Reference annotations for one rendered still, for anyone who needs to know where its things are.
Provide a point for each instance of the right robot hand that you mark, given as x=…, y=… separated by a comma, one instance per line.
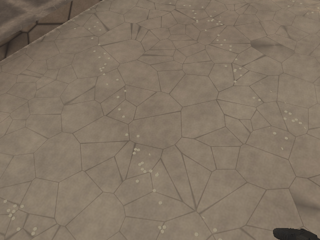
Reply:
x=294, y=234

